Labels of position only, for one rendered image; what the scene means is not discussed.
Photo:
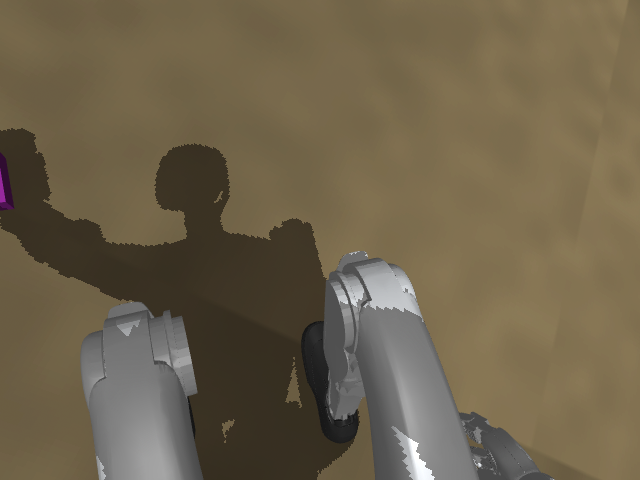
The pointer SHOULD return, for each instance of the right robot hand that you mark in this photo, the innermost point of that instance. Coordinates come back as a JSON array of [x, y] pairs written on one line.
[[502, 457]]

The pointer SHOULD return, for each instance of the right robot foot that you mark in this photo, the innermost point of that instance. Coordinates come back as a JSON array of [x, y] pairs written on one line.
[[316, 370]]

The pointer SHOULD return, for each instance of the small box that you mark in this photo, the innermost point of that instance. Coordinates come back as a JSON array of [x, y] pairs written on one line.
[[6, 199]]

